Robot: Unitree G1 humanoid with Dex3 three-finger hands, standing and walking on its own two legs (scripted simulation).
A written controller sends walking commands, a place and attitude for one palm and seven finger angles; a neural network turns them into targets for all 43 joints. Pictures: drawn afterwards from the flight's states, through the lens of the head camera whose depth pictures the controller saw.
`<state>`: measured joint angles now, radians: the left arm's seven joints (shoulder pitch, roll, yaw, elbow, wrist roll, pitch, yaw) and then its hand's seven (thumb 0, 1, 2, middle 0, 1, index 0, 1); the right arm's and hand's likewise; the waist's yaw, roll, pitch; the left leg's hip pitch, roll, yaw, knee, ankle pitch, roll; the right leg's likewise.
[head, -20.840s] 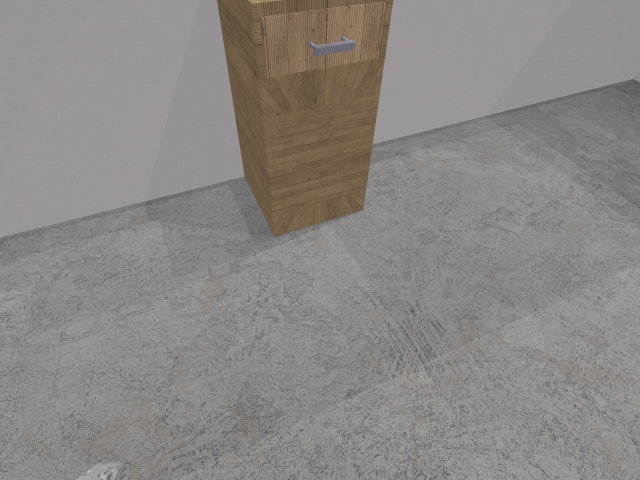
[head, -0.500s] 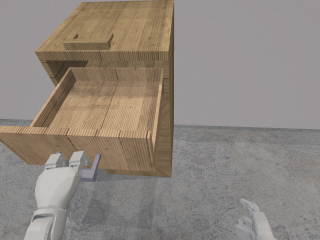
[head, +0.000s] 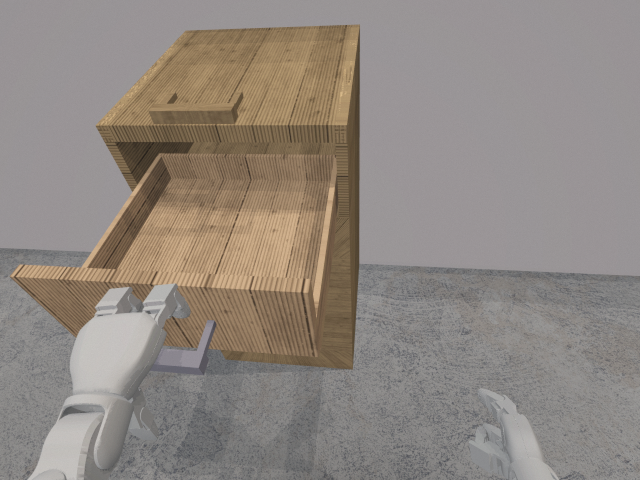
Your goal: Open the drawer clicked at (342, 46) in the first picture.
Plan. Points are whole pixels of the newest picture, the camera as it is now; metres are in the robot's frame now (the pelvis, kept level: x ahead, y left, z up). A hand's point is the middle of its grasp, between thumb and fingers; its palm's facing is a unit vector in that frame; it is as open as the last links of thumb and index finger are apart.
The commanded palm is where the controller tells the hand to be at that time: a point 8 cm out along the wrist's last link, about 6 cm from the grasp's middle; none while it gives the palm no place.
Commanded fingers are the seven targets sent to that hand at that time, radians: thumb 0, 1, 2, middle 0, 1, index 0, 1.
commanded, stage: lift the hand off the handle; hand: left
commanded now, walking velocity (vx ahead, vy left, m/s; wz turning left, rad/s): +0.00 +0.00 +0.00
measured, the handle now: (164, 343) +0.26 +0.26 +0.03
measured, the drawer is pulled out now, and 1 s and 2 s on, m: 0.30 0.30 0.30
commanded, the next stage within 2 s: draw the hand back to the body in 0.80 s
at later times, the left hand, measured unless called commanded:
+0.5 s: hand (117, 318) +0.23 +0.25 +0.14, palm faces +0.14 -0.06 -0.99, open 13.8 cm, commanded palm +0.19 +0.25 +0.19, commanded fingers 0.00 -0.50 0.30 -0.30 -1.20 -0.30 -1.20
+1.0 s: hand (118, 305) +0.23 +0.24 +0.16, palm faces +0.10 -0.07 -0.99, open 13.8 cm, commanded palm +0.19 +0.25 +0.22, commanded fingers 0.00 -0.50 0.30 -0.30 -1.20 -0.30 -1.20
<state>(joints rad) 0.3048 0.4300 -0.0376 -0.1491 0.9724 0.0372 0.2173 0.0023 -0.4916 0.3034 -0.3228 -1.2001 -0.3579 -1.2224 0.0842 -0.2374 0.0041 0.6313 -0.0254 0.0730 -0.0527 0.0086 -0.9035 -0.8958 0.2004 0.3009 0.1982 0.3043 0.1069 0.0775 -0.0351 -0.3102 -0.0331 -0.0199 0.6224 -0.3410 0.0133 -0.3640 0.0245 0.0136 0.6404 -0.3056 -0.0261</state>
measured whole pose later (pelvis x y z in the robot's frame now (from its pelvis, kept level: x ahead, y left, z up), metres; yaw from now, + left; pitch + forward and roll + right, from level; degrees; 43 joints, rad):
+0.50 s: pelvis +0.00 +0.00 +0.01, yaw +1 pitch -2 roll +0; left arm 0.25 0.51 0.01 -0.34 0.88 0.09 0.04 0.00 -0.49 0.30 -0.32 -1.20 -0.33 -1.21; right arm 0.07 -0.25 0.03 0.63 0.00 0.11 -0.03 0.01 -0.90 -0.90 0.20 0.30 0.20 0.30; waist 0.12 0.11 0.00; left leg -0.15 -0.03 -0.03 0.46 -0.27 0.02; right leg -0.20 0.02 0.01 0.47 -0.23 -0.02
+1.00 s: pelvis -0.01 +0.00 +0.02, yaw +1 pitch -3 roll +0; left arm 0.14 0.55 0.02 -0.33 0.83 0.07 -0.08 0.00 -0.49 0.30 -0.32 -1.20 -0.32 -1.20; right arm 0.07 -0.25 0.05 0.62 0.01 0.09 -0.01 0.01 -0.90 -0.90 0.20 0.30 0.20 0.30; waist 0.11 0.11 0.02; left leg -0.13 -0.04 -0.03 0.42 -0.23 0.02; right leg -0.18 0.02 0.00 0.43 -0.19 -0.02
